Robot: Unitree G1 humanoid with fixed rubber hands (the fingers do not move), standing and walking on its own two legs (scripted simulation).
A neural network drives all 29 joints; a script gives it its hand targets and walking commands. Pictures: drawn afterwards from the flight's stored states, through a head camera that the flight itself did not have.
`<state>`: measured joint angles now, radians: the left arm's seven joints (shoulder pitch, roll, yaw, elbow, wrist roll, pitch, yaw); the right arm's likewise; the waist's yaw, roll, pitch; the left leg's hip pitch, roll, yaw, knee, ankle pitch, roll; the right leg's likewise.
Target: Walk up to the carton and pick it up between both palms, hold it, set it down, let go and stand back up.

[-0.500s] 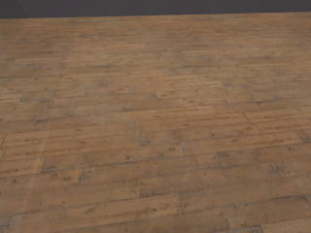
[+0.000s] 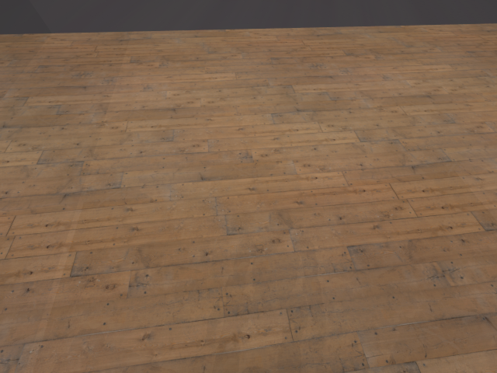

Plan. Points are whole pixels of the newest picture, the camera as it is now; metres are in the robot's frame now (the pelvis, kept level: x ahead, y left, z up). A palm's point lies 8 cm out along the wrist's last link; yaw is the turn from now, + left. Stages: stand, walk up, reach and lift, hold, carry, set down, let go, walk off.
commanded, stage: stand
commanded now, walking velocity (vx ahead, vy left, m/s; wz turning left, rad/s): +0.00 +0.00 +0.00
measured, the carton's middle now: out of the picture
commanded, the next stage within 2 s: walk up in 0.06 s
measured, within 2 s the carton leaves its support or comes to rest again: neither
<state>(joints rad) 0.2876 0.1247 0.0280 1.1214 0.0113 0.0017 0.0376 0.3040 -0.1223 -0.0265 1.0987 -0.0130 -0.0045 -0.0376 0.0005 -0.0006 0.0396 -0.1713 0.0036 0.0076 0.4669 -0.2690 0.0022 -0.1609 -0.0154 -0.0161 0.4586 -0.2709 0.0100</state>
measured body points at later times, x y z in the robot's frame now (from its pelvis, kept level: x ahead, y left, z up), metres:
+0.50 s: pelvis -0.01 -0.04 -0.01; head +0.00 -0.07 +0.44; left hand +0.13 +0.21 -0.13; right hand -0.03 -0.31 -0.16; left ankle -0.01 +0.12 -0.74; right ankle +0.01 -0.22 -0.71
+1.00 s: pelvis +0.09 -0.17 -0.02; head +0.10 -0.16 +0.43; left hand +0.33 -0.02 -0.14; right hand -0.03 -0.44 -0.11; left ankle +0.21 -0.12 -0.74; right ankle +0.01 -0.25 -0.69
